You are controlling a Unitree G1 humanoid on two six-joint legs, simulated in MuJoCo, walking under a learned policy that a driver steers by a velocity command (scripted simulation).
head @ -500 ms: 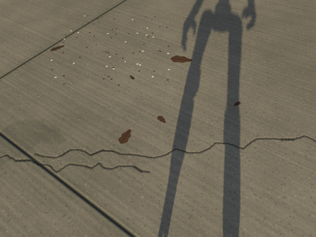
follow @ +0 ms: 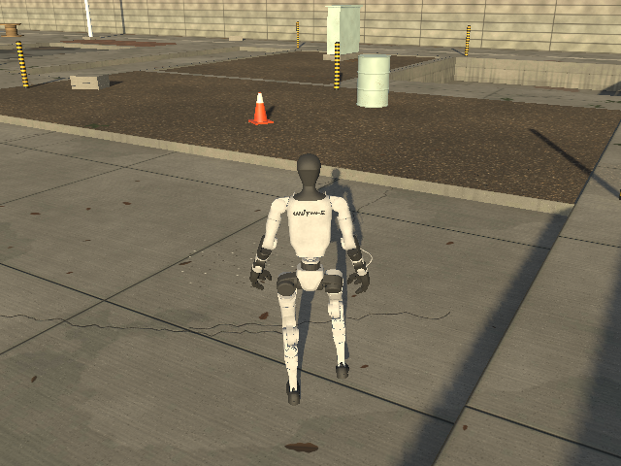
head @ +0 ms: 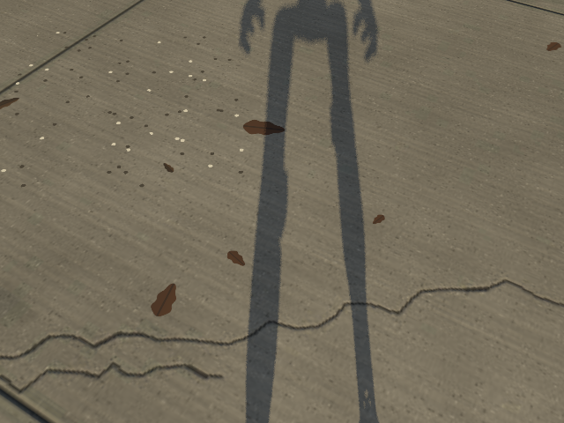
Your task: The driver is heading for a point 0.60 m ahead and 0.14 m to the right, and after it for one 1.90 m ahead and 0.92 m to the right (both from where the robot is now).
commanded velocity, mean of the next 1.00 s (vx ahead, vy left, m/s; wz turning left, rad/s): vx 0.42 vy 0.00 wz -0.36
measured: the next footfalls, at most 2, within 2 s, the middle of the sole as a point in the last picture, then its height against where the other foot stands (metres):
right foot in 0.28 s outside the picture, level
left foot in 0.76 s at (293, 363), level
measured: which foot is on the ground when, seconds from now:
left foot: down 0.00-0.30, up 0.32-0.74, down 0.76-1.00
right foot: up 0.00-0.26, down 0.28-0.80, up 0.82-1.00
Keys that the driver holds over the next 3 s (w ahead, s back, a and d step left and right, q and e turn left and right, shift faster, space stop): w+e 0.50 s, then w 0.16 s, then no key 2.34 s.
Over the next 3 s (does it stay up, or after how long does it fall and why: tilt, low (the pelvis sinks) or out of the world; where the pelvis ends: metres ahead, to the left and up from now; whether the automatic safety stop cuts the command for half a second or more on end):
stays up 0.57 -0.12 -0.01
